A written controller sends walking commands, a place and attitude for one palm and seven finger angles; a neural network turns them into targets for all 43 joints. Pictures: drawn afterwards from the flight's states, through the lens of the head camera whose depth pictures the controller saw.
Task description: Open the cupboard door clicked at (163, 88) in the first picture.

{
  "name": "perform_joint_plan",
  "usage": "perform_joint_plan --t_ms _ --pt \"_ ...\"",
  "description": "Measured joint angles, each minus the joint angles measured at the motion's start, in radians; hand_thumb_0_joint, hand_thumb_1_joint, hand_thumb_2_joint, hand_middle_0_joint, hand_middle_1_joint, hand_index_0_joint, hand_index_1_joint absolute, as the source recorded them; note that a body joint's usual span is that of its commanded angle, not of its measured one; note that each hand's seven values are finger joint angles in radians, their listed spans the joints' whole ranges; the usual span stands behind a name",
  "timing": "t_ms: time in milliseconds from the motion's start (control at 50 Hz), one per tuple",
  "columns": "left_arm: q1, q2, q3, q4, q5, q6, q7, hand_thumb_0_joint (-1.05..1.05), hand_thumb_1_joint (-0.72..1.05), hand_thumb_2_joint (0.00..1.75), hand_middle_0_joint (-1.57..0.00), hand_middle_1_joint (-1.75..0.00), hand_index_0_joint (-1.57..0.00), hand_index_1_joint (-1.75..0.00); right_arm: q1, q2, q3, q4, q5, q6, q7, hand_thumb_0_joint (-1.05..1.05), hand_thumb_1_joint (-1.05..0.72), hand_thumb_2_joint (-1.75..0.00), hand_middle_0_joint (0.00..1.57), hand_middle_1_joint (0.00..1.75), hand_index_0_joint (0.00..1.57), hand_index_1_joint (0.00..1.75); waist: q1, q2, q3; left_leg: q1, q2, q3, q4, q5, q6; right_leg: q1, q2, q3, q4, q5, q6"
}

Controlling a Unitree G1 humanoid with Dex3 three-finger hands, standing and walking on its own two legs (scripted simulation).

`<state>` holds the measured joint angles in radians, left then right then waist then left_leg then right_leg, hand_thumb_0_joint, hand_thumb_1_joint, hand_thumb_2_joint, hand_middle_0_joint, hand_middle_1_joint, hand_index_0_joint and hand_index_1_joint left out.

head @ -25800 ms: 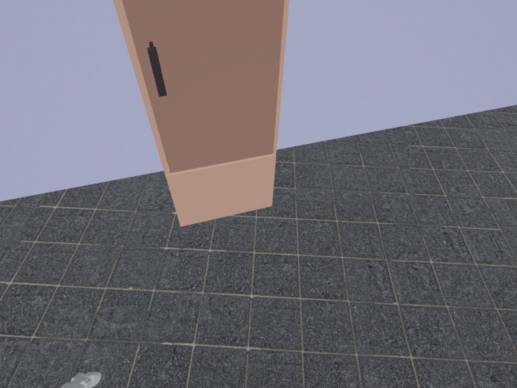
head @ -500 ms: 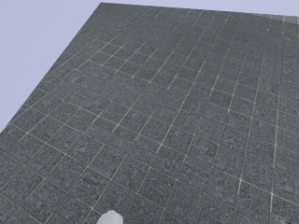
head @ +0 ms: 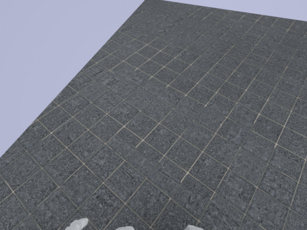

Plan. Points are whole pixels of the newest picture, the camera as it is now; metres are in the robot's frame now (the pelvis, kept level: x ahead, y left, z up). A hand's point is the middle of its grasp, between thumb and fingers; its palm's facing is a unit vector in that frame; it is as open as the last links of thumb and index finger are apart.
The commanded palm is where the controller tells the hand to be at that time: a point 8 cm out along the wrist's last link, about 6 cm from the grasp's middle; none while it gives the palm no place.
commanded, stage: turn to face it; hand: left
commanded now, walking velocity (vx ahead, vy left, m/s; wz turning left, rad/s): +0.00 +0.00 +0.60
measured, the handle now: out of the picture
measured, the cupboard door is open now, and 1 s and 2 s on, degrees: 42 42 42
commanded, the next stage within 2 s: none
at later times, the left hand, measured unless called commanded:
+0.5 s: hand out of the picture +0.07 +0.21 -0.18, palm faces +0.35 -0.90 -0.28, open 7.4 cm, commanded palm none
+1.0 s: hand out of the picture +0.06 +0.12 -0.16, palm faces +0.63 -0.74 -0.24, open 7.4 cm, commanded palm none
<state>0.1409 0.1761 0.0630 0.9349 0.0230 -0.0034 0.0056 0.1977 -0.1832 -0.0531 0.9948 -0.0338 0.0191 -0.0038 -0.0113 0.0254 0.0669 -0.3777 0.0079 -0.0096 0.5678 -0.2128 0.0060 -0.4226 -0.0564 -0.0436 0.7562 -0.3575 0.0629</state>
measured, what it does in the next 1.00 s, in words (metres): walks ahead, turning left: right foot, then left foot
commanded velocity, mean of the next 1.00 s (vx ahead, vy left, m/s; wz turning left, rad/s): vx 0.00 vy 0.00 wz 0.60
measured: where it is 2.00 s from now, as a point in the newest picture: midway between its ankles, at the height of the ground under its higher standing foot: (169, 228)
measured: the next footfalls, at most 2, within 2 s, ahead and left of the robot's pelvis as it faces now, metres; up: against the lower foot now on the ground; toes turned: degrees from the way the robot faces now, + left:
right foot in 0.04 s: +0.08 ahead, -0.14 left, +0.00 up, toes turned -2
left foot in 0.38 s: +0.09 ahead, +0.11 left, +0.00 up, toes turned +23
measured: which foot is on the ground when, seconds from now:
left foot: down 0.00-0.04, up 0.06-0.36, down 0.38-0.66, up 0.68-1.00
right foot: up 0.00-0.02, down 0.04-0.36, up 0.38-0.64, down 0.66-1.00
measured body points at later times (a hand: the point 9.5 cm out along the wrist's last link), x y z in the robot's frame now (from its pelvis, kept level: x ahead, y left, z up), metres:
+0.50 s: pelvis +0.08 -0.02 +0.00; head +0.14 +0.01 +0.44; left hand +0.05 +0.25 -0.16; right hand +0.28 -0.23 -0.13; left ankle +0.05 +0.10 -0.73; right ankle +0.08 -0.17 -0.67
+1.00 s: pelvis +0.14 -0.07 +0.01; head +0.20 -0.03 +0.45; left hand +0.03 +0.15 -0.14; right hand +0.39 -0.19 -0.14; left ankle +0.06 +0.03 -0.70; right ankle +0.17 -0.16 -0.73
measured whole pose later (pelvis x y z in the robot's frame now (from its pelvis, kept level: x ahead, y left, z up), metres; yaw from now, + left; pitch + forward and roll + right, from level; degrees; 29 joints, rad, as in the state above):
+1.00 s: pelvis +0.14 -0.07 +0.01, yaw +39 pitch +1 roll +2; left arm 0.23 0.19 0.04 0.89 0.03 -0.01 0.02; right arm 0.07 -0.23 -0.07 0.92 -0.01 0.07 0.03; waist 0.02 -0.04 0.13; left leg -0.37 0.02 0.10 0.75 -0.44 -0.05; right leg -0.22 -0.15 -0.27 0.57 -0.35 -0.01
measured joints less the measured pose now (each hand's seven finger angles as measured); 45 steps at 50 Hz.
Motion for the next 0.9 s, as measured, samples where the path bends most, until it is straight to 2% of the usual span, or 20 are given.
perform_joint_plan --t_ms 40,100,140,180,300,340,360,380,400,460,500,580,660,680,700,720,760,800,840,900 --pt "0.002 0.014 0.001 -0.027 0.004 -0.011 0.001 0.0 0.91 0.9 -0.2 -0.3 -0.19 -0.3 0.012 -0.001 -0.009 -0.009 0.005 0.015 0.005 0.01 -0.92 -0.9 0.2 0.3 0.2 0.3 -0.002 -0.01 -0.017 -0.019 -0.012 -0.017 0.048 -0.04 -0.014 0.06 -0.003 -0.004 -0.145 0.054 -0.019" --pt "-0.001 0.009 -0.005 -0.04 0.01 -0.014 0.012 0.0 0.91 0.89 -0.2 -0.3 -0.19 -0.3 0.001 -0.026 -0.027 -0.01 0.008 0.035 0.011 0.01 -0.92 -0.9 0.2 0.3 0.2 0.3 -0.004 -0.001 -0.007 -0.102 -0.017 -0.012 0.328 -0.242 -0.032 0.079 -0.017 -0.047 -0.119 0.049 -0.061" --pt "0.01 0.004 -0.009 -0.042 0.01 -0.008 0.019 0.0 0.91 0.89 -0.2 -0.3 -0.2 -0.3 -0.009 -0.041 -0.035 -0.014 0.009 0.044 0.015 0.01 -0.92 -0.9 0.2 0.3 0.2 0.3 -0.008 -0.006 -0.005 -0.146 -0.006 0.017 0.501 -0.248 -0.045 0.117 -0.033 -0.076 -0.15 0.04 -0.065" --pt "0.023 0.005 -0.012 -0.038 0.011 -0.005 0.022 0.0 0.91 0.89 -0.2 -0.3 -0.2 -0.3 -0.02 -0.049 -0.037 -0.023 0.01 0.047 0.019 0.01 -0.92 -0.9 0.2 0.3 0.2 0.3 -0.013 -0.022 -0.003 -0.153 0.011 0.047 0.543 -0.239 -0.058 0.154 -0.051 -0.102 -0.189 0.042 -0.063" --pt "0.054 0.019 -0.017 -0.027 0.013 -0.009 0.014 0.0 0.9 0.89 -0.2 -0.3 -0.2 -0.3 -0.067 -0.062 -0.025 -0.058 0.016 0.039 0.027 0.01 -0.91 -0.9 0.2 0.3 0.19 0.3 0.003 -0.07 0.03 -0.051 0.027 0.109 0.251 -0.221 -0.063 0.212 -0.101 -0.183 -0.207 0.009 -0.05" --pt "0.068 0.03 -0.015 -0.023 0.01 -0.008 0.01 0.0 0.9 0.89 -0.2 -0.3 -0.2 -0.3 -0.086 -0.067 -0.02 -0.074 0.016 0.033 0.029 0.01 -0.91 -0.9 0.2 0.3 0.19 0.3 0.01 -0.079 0.041 -0.001 0.019 0.127 0.125 -0.161 -0.053 0.211 -0.117 -0.208 -0.165 -0.026 -0.039" --pt "0.081 0.035 -0.012 -0.023 0.006 -0.006 0.008 0.0 0.9 0.89 -0.2 -0.3 -0.2 -0.3 -0.092 -0.072 -0.017 -0.085 0.013 0.026 0.031 0.01 -0.91 -0.9 0.2 0.3 0.19 0.3 0.012 -0.078 0.04 0.032 0.018 0.137 0.05 -0.076 -0.041 0.198 -0.124 -0.216 -0.118 -0.05 -0.032" --pt "0.093 0.04 -0.01 -0.022 0.001 0.001 0.005 0.0 0.9 0.89 -0.2 -0.3 -0.2 -0.3 -0.094 -0.08 -0.016 -0.098 0.009 0.015 0.032 0.01 -0.91 -0.9 0.2 0.3 0.19 0.3 0.01 -0.066 0.033 0.043 0.024 0.128 0.02 -0.011 0.003 0.163 -0.123 -0.211 -0.034 -0.071 -0.019" --pt "0.091 0.054 -0.007 -0.017 -0.001 0.014 0.005 0.0 0.9 0.89 -0.2 -0.3 -0.2 -0.3 -0.102 -0.076 -0.016 -0.104 0.009 0.006 0.029 0.01 -0.91 -0.9 0.2 0.3 0.19 0.3 0.01 -0.075 0.038 0.027 0.02 0.12 0.055 -0.035 0.022 0.117 -0.121 -0.166 0.076 -0.129 -0.006" --pt "0.067 0.085 0.005 -0.001 -0.001 0.052 0.016 0.01 0.9 0.89 -0.2 -0.3 -0.2 -0.3 -0.099 -0.059 -0.007 -0.115 0.008 -0.005 0.015 0.0 -0.91 -0.9 0.2 0.3 0.19 0.3 0.015 -0.083 0.043 0.021 0.018 0.086 0.086 -0.109 0.009 0.001 -0.074 -0.051 0.317 -0.199 0.017" --pt "0.045 0.093 0.011 -0.005 -0.002 0.059 0.014 0.01 0.91 0.89 -0.2 -0.3 -0.2 -0.3 -0.089 -0.053 -0.003 -0.113 0.006 -0.002 0.007 0.0 -0.91 -0.9 0.2 0.3 0.2 0.3 0.018 -0.072 0.043 0.034 0.019 0.056 0.054 -0.097 -0.012 -0.043 -0.053 -0.016 0.353 -0.162 0.023" --pt "0.018 0.089 0.011 -0.038 -0.004 0.05 0.003 0.01 0.91 0.9 -0.2 -0.3 -0.19 -0.3 -0.073 -0.052 -0.002 -0.098 0.002 0.01 0.007 0.0 -0.91 -0.9 0.2 0.3 0.2 0.3 0.022 -0.038 0.042 0.056 0.022 0.002 0.004 -0.07 -0.03 -0.043 -0.028 0.012 0.209 -0.11 0.024" --pt "0.02 0.08 0.002 -0.073 -0.004 0.023 -0.002 0.01 0.91 0.9 -0.2 -0.3 -0.19 -0.3 -0.058 -0.055 -0.011 -0.09 0.006 0.03 0.011 0.0 -0.91 -0.9 0.2 0.3 0.2 0.3 0.016 -0.007 0.03 0.042 0.021 -0.052 0.042 -0.093 -0.063 0.058 0.001 -0.003 -0.082 0.009 0.015" --pt "0.024 0.075 0.001 -0.078 0.001 0.012 0.0 0.01 0.91 0.9 -0.2 -0.3 -0.19 -0.3 -0.057 -0.058 -0.017 -0.088 0.011 0.035 0.012 0.01 -0.91 -0.9 0.2 0.3 0.2 0.3 0.016 0.0 0.027 0.022 0.017 -0.058 0.092 -0.128 -0.06 0.068 0.002 -0.014 -0.105 0.036 -0.032" --pt "0.024 0.065 -0.005 -0.079 0.005 0.005 0.003 0.01 0.91 0.9 -0.2 -0.3 -0.19 -0.3 -0.06 -0.065 -0.024 -0.085 0.013 0.04 0.013 0.01 -0.91 -0.9 0.2 0.3 0.2 0.3 0.011 0.01 0.031 -0.008 0.008 -0.061 0.186 -0.209 -0.054 0.07 -0.003 -0.031 -0.088 0.028 -0.06" --pt "0.027 0.055 -0.011 -0.08 0.007 0.002 0.007 0.01 0.91 0.89 -0.2 -0.3 -0.19 -0.3 -0.062 -0.071 -0.03 -0.08 0.014 0.047 0.014 0.01 -0.91 -0.9 0.2 0.3 0.2 0.3 0.009 0.013 0.033 -0.043 -0.006 -0.057 0.303 -0.27 -0.05 0.077 -0.014 -0.045 -0.079 0.013 -0.074" --pt "0.039 0.035 -0.019 -0.08 0.006 0.002 0.015 0.0 0.91 0.89 -0.2 -0.3 -0.2 -0.3 -0.071 -0.079 -0.037 -0.071 0.013 0.058 0.017 0.01 -0.91 -0.9 0.2 0.3 0.2 0.3 0.009 0.013 0.038 -0.099 -0.016 -0.03 0.514 -0.285 -0.051 0.105 -0.03 -0.068 -0.102 0.004 -0.082" --pt "0.053 0.02 -0.025 -0.073 0.006 0.004 0.019 0.0 0.9 0.89 -0.2 -0.3 -0.2 -0.3 -0.081 -0.078 -0.037 -0.066 0.013 0.062 0.023 0.01 -0.91 -0.9 0.2 0.3 0.2 0.3 0.003 0.005 0.039 -0.125 -0.008 0.001 0.605 -0.254 -0.061 0.137 -0.04 -0.091 -0.149 0.019 -0.078" --pt "0.065 0.011 -0.029 -0.065 0.007 0.005 0.02 0.0 0.9 0.89 -0.2 -0.3 -0.2 -0.3 -0.088 -0.071 -0.034 -0.067 0.015 0.062 0.028 0.01 -0.91 -0.9 0.2 0.3 0.19 0.3 -0.001 -0.011 0.04 -0.118 0.003 0.028 0.578 -0.241 -0.07 0.165 -0.052 -0.117 -0.192 0.034 -0.081" --pt "0.077 0.002 -0.032 -0.057 0.008 0.001 0.019 0.0 0.9 0.89 -0.2 -0.3 -0.2 -0.3 -0.097 -0.059 -0.026 -0.068 0.017 0.059 0.032 0.01 -0.91 -0.9 0.2 0.3 0.19 0.3 0.003 -0.035 0.045 -0.077 0.013 0.064 0.438 -0.241 -0.074 0.192 -0.068 -0.159 -0.226 0.04 -0.083"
